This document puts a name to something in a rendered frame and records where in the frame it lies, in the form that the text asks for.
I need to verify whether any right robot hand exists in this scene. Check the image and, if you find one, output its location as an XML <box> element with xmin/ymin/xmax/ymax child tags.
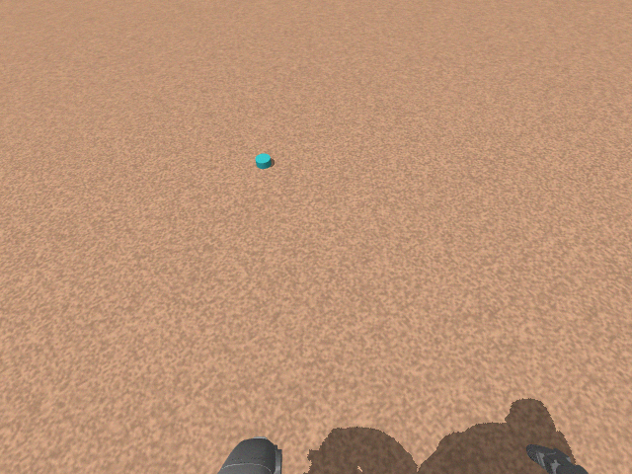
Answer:
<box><xmin>526</xmin><ymin>444</ymin><xmax>589</xmax><ymax>474</ymax></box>

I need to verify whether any tin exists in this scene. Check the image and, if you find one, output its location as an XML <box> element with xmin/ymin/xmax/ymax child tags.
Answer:
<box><xmin>256</xmin><ymin>153</ymin><xmax>272</xmax><ymax>169</ymax></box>

